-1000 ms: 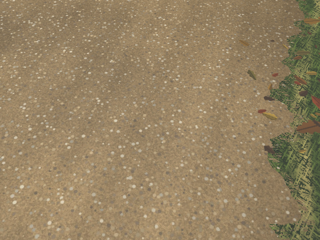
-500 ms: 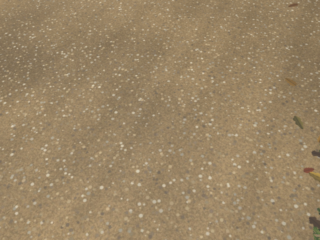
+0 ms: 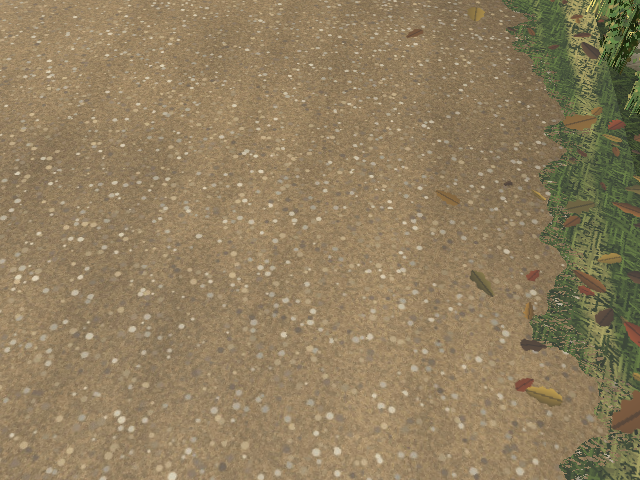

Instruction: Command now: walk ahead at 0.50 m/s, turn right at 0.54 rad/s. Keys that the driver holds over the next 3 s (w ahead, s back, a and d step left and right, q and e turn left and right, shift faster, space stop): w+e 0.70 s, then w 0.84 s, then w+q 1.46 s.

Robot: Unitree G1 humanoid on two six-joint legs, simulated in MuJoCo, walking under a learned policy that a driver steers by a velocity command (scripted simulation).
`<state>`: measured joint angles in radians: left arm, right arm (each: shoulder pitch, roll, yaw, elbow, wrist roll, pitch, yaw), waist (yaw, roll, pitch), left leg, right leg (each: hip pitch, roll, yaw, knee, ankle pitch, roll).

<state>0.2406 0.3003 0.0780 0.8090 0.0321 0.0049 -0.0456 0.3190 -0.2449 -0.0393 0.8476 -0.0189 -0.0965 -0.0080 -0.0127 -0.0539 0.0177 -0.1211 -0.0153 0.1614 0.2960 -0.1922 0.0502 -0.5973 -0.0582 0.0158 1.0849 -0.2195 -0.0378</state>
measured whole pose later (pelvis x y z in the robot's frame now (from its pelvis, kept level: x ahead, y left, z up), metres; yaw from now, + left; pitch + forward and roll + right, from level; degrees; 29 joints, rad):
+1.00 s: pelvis +0.53 -0.13 -0.01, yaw -31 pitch +0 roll +0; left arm 0.31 0.29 0.05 0.82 0.03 -0.04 -0.02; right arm 0.25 -0.25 -0.04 0.80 -0.03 -0.07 0.01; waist 0.01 -0.04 0.03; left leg -0.25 -0.04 0.05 0.42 -0.18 0.06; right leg -0.39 0.05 0.08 1.10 -0.34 -0.07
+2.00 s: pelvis +0.98 -0.40 -0.02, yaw -19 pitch +0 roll +0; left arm 0.32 0.22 0.03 0.93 0.02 -0.08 0.01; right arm 0.16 -0.26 -0.06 0.85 -0.02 -0.03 0.02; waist 0.02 -0.01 0.06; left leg -0.37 -0.10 0.07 0.56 -0.20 0.13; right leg -0.27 -0.02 -0.05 1.20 -0.38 -0.03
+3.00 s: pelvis +1.49 -0.47 -0.03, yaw +16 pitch +1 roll -1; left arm 0.39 0.26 0.04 0.89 0.02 -0.04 0.01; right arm 0.04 -0.27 -0.04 0.69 -0.05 -0.02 0.05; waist 0.05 0.00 0.07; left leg -0.47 -0.06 0.09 0.63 -0.18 0.14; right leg -0.08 -0.11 -0.21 0.86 -0.49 0.02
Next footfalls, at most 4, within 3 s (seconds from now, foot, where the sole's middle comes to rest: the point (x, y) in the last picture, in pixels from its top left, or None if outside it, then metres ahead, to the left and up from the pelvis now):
0.28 right None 0.28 -0.13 -0.78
0.82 left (355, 418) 0.63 -0.09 -0.78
1.34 right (485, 373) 0.75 -0.40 -0.78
1.90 left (459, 259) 1.09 -0.39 -0.78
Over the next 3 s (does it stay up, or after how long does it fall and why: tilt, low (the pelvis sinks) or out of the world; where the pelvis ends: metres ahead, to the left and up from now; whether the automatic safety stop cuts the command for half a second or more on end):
stays up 1.49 -0.47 -0.03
